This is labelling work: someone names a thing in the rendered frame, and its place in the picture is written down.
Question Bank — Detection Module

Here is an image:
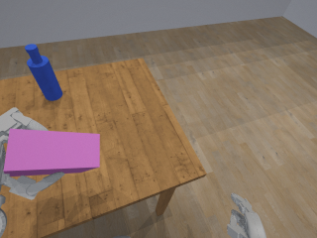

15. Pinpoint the right robot hand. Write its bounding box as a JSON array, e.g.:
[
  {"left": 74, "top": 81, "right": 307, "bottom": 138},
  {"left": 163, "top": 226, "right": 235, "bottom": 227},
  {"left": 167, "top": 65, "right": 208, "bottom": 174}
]
[{"left": 227, "top": 192, "right": 266, "bottom": 238}]

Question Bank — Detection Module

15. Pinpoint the table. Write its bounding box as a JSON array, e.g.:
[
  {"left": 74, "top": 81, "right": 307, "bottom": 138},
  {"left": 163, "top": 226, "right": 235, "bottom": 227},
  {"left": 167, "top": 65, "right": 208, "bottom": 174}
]
[{"left": 0, "top": 58, "right": 207, "bottom": 238}]

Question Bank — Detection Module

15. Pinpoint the left robot hand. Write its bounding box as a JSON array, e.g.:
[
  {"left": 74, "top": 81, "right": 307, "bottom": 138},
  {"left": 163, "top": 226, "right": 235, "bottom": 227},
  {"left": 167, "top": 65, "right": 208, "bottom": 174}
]
[{"left": 0, "top": 107, "right": 65, "bottom": 200}]

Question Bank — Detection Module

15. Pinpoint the sponge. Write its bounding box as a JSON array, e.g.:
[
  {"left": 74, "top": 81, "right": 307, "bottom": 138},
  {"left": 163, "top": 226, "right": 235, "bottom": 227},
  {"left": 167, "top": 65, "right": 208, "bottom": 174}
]
[{"left": 3, "top": 128, "right": 100, "bottom": 177}]

